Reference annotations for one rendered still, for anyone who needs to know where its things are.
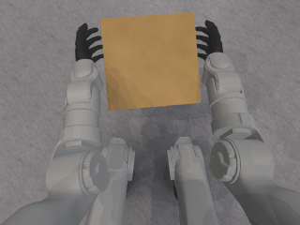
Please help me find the robot left upper arm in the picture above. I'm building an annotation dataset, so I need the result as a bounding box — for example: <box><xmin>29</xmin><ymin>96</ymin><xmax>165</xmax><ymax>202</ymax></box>
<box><xmin>1</xmin><ymin>149</ymin><xmax>111</xmax><ymax>225</ymax></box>

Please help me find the robot right shin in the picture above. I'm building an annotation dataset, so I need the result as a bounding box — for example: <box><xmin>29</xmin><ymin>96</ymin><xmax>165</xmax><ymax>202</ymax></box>
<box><xmin>173</xmin><ymin>137</ymin><xmax>205</xmax><ymax>185</ymax></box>

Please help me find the robot right upper arm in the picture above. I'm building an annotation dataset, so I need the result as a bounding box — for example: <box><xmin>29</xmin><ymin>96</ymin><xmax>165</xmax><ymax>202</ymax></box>
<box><xmin>209</xmin><ymin>138</ymin><xmax>300</xmax><ymax>225</ymax></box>

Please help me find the left robot forearm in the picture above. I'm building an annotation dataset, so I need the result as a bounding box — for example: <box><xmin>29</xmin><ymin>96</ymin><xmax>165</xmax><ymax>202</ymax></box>
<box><xmin>45</xmin><ymin>59</ymin><xmax>104</xmax><ymax>186</ymax></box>

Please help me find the right robot hand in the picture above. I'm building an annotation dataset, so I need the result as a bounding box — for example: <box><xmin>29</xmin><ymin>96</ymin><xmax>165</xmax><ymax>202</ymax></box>
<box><xmin>195</xmin><ymin>20</ymin><xmax>223</xmax><ymax>61</ymax></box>

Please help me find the right robot foot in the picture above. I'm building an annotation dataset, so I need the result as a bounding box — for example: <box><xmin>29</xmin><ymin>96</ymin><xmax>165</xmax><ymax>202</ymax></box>
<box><xmin>172</xmin><ymin>180</ymin><xmax>178</xmax><ymax>200</ymax></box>

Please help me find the right robot forearm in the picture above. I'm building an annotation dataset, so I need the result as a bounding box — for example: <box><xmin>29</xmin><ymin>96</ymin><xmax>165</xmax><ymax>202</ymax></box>
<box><xmin>202</xmin><ymin>52</ymin><xmax>275</xmax><ymax>168</ymax></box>

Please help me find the left robot hand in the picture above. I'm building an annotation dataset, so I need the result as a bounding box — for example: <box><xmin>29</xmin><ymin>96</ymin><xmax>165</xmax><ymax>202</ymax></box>
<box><xmin>75</xmin><ymin>22</ymin><xmax>104</xmax><ymax>63</ymax></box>

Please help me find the carton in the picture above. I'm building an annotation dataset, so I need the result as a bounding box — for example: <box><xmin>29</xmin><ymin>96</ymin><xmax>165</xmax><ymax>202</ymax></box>
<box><xmin>100</xmin><ymin>12</ymin><xmax>202</xmax><ymax>111</ymax></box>

